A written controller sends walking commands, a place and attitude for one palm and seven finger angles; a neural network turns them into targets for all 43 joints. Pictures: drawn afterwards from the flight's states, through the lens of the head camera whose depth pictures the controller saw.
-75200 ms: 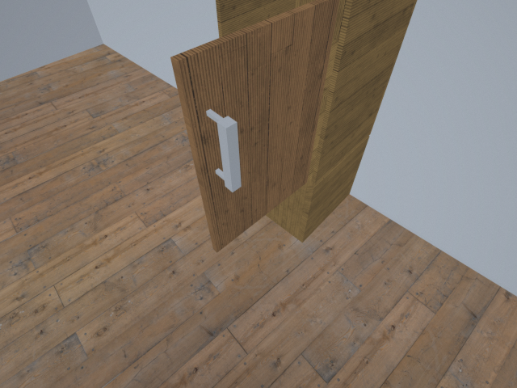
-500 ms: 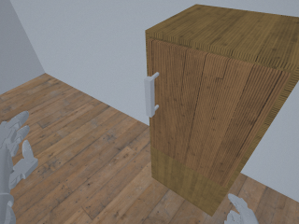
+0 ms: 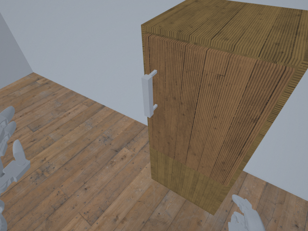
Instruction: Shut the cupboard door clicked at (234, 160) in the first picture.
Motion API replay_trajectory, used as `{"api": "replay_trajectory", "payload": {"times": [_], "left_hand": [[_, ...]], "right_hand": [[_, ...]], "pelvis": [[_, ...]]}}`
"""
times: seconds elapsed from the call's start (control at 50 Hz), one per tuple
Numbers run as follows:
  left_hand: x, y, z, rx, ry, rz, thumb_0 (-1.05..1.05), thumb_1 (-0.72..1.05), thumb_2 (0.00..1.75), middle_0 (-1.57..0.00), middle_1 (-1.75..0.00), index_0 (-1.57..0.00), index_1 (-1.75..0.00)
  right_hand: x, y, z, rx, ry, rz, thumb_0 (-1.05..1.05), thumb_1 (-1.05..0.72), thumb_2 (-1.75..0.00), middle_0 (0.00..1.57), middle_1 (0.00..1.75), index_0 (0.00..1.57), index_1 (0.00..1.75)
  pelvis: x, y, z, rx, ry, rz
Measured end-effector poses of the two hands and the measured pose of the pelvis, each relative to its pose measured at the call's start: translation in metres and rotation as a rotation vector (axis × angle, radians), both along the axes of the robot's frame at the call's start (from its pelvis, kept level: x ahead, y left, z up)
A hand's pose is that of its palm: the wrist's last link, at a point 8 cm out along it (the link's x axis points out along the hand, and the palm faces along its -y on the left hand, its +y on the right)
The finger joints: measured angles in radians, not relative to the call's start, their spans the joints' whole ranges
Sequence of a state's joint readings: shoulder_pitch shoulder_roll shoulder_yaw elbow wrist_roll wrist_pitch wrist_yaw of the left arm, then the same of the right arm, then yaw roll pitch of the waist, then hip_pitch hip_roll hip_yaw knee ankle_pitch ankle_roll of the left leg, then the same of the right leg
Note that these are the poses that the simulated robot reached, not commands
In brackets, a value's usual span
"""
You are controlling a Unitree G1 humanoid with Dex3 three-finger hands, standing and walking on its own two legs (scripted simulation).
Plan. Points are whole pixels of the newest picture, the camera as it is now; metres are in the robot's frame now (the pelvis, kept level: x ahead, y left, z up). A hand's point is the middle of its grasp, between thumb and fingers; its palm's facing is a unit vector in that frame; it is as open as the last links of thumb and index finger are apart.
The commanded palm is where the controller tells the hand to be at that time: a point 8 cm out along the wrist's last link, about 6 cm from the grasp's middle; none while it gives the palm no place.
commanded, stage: step back with the hand held close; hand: left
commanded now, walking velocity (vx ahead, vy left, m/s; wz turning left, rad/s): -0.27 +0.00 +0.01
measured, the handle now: (151, 94) +0.56 +0.07 +0.05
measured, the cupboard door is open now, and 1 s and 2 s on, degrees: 0 0 0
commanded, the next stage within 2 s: stop stepping back and stand still in 1.34 s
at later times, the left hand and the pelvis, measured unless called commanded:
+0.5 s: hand (12, 189) +0.15 +0.27 +0.16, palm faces +0.42 -0.78 -0.46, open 7.4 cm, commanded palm +0.09 +0.31 +0.18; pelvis -0.06 +0.01 -0.02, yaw -1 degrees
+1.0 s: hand out of the picture +0.09 +0.27 +0.16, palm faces +0.46 -0.78 -0.43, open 7.4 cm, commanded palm +0.01 +0.31 +0.18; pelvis -0.11 +0.00 -0.03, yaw +3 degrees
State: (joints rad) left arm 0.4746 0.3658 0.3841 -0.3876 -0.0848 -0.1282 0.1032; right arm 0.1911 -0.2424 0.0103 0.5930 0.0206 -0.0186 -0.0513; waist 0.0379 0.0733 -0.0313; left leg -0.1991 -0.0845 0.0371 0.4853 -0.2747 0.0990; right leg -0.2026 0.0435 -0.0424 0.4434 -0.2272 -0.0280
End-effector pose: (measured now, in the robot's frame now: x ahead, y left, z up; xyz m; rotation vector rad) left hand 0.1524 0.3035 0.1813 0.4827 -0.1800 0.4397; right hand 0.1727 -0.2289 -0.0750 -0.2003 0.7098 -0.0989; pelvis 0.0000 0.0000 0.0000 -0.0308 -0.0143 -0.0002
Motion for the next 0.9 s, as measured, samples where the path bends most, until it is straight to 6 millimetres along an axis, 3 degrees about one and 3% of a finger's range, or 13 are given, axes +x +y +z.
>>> {"api": "replay_trajectory", "payload": {"times": [0.2, 0.48, 0.68, 0.9], "left_hand": [[0.000, -0.003, -0.010, 0.035, 0.029, -0.086, 0.02, 0.89, 0.90, -0.21, -0.30, -0.21, -0.31], [-0.042, 0.005, -0.006, 0.097, -0.046, -0.067, 0.02, 0.89, 0.90, -0.21, -0.30, -0.21, -0.31], [-0.074, 0.001, -0.010, 0.106, -0.096, -0.054, 0.02, 0.89, 0.90, -0.21, -0.30, -0.21, -0.31], [-0.093, 0.000, -0.009, 0.130, -0.162, -0.043, 0.02, 0.89, 0.90, -0.21, -0.30, -0.21, -0.31]], "right_hand": [[-0.035, -0.018, -0.004, -0.050, 0.044, -0.120, 0.01, -0.90, -0.90, 0.20, 0.30, 0.20, 0.30], [-0.087, -0.010, -0.011, -0.063, 0.064, -0.109, 0.01, -0.90, -0.90, 0.20, 0.30, 0.20, 0.30], [-0.106, -0.015, -0.010, -0.091, 0.040, -0.082, 0.01, -0.90, -0.90, 0.20, 0.30, 0.20, 0.30], [-0.119, -0.020, -0.015, -0.097, 0.029, -0.065, 0.01, -0.90, -0.90, 0.20, 0.30, 0.20, 0.30]], "pelvis": [[-0.016, 0.010, -0.009, 0.013, 0.027, -0.023], [-0.055, 0.010, -0.015, 0.011, 0.014, -0.017], [-0.079, 0.005, -0.022, 0.004, 0.002, -0.001], [-0.102, 0.001, -0.031, 0.008, 0.002, 0.020]]}}
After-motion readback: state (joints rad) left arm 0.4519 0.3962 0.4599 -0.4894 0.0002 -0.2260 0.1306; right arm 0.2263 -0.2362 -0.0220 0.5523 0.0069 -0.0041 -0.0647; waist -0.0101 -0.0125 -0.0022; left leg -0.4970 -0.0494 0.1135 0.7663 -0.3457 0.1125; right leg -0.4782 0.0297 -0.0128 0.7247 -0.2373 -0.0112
